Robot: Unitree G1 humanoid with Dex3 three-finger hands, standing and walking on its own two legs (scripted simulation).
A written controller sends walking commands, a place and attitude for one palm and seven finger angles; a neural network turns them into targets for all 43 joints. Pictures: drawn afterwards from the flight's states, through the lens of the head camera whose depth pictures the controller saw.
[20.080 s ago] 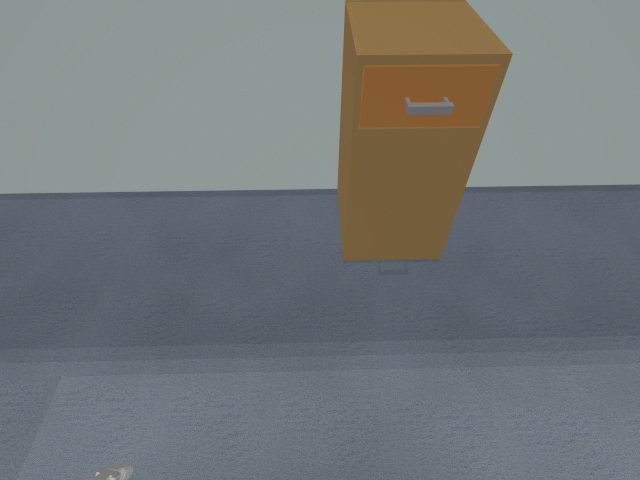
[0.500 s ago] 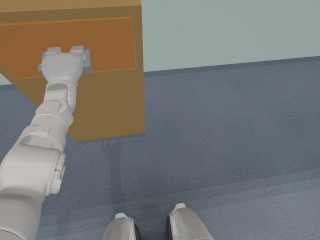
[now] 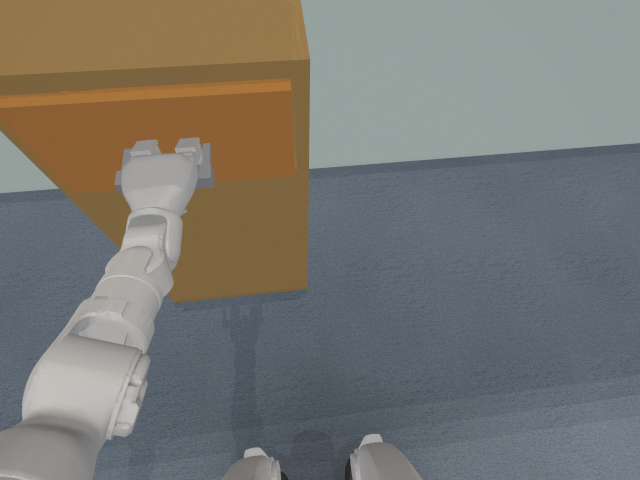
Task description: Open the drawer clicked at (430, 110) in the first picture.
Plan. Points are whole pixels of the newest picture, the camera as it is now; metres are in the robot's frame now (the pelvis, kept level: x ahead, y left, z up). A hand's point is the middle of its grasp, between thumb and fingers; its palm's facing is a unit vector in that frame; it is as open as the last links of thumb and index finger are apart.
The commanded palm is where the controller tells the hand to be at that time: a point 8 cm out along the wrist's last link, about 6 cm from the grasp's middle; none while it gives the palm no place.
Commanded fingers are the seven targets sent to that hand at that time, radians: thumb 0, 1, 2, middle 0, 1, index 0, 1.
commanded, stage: pull the drawer open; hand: left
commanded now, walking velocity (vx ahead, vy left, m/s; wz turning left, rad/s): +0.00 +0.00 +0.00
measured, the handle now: (167, 166) +0.53 +0.18 +0.00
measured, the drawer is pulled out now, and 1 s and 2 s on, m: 0.02 0.01 0.01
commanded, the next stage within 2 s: none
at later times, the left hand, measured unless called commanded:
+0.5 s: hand (175, 198) +0.50 +0.17 -0.02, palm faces -0.07 -0.01 -1.00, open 5.4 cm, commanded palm +0.49 +0.16 +0.02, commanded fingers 0.00 0.90 0.90 -0.40 -1.35 -0.40 -1.35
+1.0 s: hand (176, 202) +0.49 +0.17 -0.02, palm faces -0.07 -0.03 -1.00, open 5.5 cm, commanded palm +0.45 +0.16 +0.02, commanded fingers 0.00 0.90 0.90 -0.40 -1.35 -0.40 -1.35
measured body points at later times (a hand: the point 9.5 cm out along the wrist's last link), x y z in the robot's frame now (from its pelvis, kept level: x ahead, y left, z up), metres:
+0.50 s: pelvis -0.04 -0.01 -0.02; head +0.12 -0.01 +0.40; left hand +0.49 +0.17 +0.03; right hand -0.08 -0.28 -0.14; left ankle -0.03 +0.08 -0.68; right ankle -0.02 -0.12 -0.68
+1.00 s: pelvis -0.02 -0.01 -0.01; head +0.13 -0.02 +0.42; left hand +0.49 +0.17 +0.03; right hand -0.04 -0.27 -0.14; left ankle -0.04 +0.08 -0.68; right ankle -0.02 -0.12 -0.68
